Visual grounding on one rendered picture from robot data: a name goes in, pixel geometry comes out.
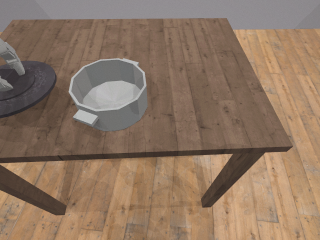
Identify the knob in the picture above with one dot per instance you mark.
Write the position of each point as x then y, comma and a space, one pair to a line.
10, 75

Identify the lid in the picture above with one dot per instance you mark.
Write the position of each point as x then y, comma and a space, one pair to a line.
28, 89

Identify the pot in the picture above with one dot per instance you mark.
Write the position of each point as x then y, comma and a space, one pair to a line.
110, 94

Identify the left robot hand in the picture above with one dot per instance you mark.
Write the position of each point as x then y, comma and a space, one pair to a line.
10, 57

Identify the table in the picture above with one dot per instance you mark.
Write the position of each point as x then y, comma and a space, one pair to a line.
203, 98

